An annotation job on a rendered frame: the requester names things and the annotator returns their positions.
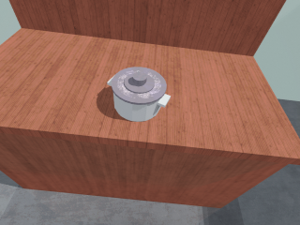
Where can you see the pot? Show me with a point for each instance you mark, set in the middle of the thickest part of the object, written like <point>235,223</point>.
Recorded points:
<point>138,113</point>

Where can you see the lid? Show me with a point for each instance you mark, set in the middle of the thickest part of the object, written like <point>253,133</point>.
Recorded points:
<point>138,94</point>

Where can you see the knob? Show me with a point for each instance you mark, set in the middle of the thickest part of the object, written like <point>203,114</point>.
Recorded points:
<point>139,78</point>

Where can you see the table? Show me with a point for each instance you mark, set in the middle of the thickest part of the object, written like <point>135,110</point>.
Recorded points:
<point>222,132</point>

